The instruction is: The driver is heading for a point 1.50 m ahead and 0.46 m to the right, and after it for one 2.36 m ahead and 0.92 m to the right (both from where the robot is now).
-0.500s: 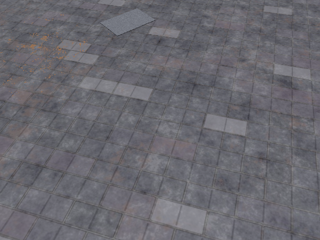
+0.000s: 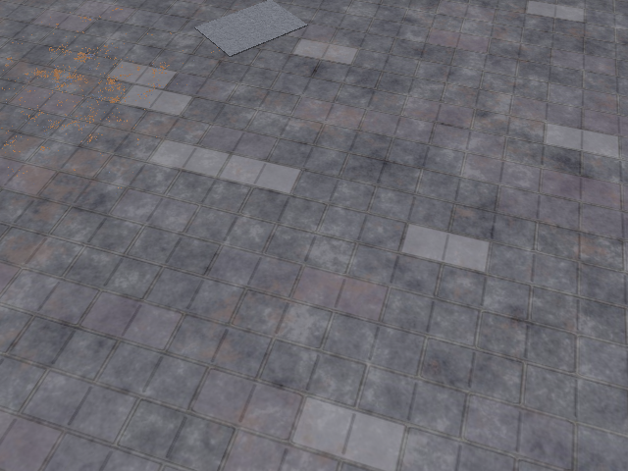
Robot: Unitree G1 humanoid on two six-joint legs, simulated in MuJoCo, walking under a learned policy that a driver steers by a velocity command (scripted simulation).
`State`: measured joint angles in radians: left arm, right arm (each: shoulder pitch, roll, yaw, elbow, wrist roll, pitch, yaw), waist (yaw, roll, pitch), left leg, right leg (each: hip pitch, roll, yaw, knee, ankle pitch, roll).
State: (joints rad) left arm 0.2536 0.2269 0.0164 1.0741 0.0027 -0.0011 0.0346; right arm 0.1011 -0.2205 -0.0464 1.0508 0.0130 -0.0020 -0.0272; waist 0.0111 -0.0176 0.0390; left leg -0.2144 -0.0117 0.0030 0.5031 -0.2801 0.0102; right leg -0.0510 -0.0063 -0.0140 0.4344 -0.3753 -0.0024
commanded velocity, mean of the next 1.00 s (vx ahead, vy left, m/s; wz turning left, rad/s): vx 0.67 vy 0.00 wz -0.31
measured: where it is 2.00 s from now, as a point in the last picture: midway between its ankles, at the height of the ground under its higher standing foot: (462, 220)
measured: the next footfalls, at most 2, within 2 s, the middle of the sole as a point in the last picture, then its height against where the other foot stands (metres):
left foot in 0.60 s outside the picture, level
right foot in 1.12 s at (356, 374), level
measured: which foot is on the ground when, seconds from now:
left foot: down 0.00-0.28, up 0.30-0.58, down 0.60-1.00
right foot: down 0.00-0.60, up 0.62-1.00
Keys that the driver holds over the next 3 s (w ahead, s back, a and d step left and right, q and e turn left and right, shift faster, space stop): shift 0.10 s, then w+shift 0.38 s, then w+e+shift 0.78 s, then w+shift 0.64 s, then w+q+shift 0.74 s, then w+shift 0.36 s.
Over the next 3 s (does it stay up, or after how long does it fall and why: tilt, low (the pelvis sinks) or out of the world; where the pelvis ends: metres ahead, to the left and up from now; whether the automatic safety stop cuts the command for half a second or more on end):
stays up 1.98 -0.79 -0.03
